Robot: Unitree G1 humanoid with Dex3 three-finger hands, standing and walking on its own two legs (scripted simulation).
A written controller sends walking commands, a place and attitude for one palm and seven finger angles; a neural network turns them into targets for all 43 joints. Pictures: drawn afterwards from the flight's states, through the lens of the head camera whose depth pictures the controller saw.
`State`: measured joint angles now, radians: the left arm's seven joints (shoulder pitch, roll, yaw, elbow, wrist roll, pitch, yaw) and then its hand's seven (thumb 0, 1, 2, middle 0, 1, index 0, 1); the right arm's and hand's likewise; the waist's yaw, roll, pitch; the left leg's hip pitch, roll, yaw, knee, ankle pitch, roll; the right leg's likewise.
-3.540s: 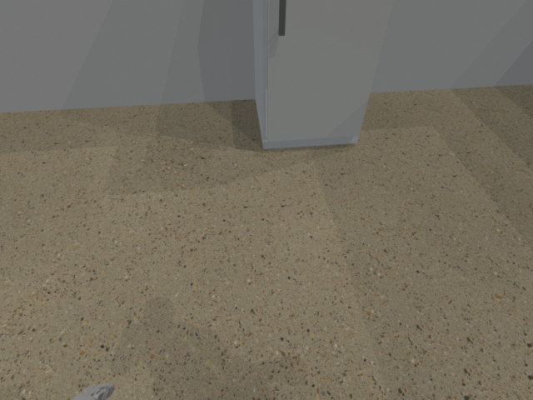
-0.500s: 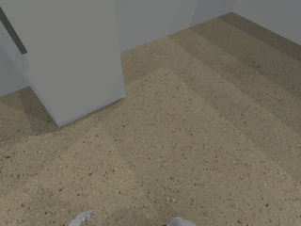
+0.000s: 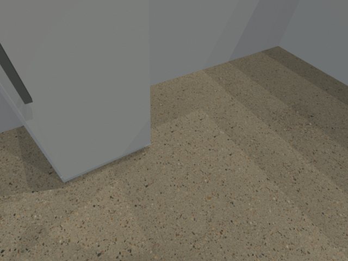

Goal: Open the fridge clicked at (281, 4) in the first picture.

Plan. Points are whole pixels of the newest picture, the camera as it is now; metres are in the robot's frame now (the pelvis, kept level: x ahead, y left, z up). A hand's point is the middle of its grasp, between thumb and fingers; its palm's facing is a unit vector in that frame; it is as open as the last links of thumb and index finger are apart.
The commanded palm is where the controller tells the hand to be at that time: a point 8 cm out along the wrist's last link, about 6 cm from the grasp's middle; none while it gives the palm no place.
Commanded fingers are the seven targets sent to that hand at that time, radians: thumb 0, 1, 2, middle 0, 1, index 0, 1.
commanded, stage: turn to face it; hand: left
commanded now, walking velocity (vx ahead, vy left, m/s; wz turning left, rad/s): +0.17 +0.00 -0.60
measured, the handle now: out of the picture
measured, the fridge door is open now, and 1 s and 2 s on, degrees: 0 0 0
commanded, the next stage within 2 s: take the last steps up to it in 1.28 s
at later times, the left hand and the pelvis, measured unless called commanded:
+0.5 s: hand (121, 235) +0.20 +0.15 -0.14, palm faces +0.17 -0.96 -0.22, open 7.2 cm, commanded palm none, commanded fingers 0.00 0.90 0.90 -0.20 -0.30 -0.20 -0.30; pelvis +0.11 -0.03 +0.01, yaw +9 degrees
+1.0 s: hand out of the picture +0.09 +0.24 -0.16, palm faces +0.44 -0.86 -0.25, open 7.4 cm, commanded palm none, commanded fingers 0.00 0.90 0.90 -0.20 -0.30 -0.20 -0.30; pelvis +0.11 +0.01 +0.01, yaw +24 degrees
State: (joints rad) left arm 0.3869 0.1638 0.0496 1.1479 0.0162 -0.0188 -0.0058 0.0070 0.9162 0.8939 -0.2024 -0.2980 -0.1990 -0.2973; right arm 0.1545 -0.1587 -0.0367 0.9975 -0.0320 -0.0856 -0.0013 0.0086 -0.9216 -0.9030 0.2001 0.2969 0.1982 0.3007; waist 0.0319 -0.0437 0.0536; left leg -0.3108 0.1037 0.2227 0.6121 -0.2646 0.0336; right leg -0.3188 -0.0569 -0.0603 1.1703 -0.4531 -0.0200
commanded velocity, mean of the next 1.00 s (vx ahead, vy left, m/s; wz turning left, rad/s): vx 0.00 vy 0.00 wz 0.53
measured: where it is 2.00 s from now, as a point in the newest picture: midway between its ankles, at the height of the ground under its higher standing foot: outside the picture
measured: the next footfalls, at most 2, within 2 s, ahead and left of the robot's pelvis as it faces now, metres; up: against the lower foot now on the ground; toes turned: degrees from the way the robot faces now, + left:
right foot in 0.30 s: +0.21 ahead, -0.15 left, +0.00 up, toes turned -7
left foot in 0.68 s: +0.15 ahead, +0.11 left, +0.00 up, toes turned +25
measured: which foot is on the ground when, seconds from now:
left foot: down 0.00-0.32, up 0.34-0.66, down 0.68-1.00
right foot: up 0.00-0.28, down 0.30-0.70, up 0.72-1.00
